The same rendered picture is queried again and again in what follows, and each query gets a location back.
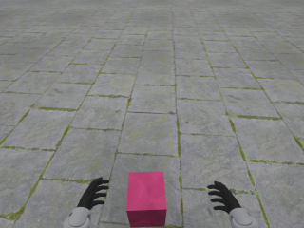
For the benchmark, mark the robot left forearm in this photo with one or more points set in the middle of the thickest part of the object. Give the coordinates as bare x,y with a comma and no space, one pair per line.
79,217

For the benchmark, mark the robot right forearm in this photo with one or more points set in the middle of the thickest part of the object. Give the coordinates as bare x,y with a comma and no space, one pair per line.
241,218

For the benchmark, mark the left robot hand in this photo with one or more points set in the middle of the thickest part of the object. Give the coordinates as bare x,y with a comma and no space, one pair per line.
88,198

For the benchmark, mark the carton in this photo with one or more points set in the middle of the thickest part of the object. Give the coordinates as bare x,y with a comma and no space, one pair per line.
146,199

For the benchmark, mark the right robot hand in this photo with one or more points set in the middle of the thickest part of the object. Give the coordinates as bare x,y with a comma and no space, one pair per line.
227,197

